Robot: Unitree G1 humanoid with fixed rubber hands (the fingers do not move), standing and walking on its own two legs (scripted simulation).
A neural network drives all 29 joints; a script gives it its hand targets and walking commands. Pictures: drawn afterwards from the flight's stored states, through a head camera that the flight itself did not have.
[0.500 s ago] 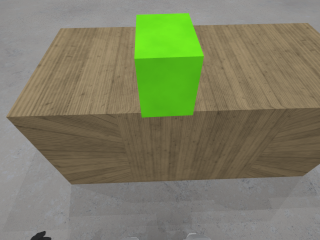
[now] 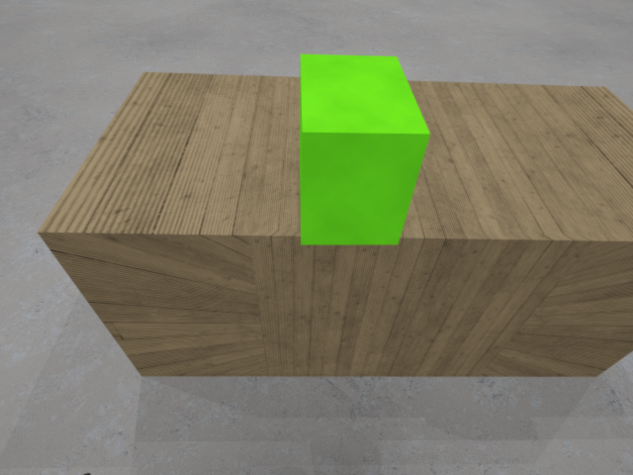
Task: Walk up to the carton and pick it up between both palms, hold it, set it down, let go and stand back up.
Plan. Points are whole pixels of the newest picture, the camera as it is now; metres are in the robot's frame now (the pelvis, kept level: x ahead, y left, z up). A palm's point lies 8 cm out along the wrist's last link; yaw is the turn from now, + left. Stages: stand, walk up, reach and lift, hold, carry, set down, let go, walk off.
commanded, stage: walk up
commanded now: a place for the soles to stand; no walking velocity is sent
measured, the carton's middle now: (349, 149) +0.69 -0.06 +0.04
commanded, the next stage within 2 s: none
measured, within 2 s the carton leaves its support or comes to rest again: neither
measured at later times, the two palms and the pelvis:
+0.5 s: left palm out of the picture +0.11 +0.31 -0.09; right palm out of the picture +0.05 -0.34 -0.10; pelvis +0.01 -0.02 +0.00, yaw +0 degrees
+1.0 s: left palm out of the picture +0.16 +0.27 -0.09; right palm out of the picture +0.08 -0.38 -0.10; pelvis +0.05 -0.06 +0.00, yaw -1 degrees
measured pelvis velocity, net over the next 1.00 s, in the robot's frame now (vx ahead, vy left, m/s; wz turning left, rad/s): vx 0.05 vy -0.06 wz -0.02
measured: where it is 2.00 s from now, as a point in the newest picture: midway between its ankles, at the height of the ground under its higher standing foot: outside the picture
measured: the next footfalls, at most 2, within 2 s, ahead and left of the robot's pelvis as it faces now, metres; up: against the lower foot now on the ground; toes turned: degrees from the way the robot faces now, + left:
left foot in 1.54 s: +0.31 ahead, +0.01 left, +0.00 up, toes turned -8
right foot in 1.82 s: +0.22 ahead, -0.17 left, +0.00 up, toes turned -13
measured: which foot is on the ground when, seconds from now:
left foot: down 0.00-1.00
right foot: down 0.00-1.00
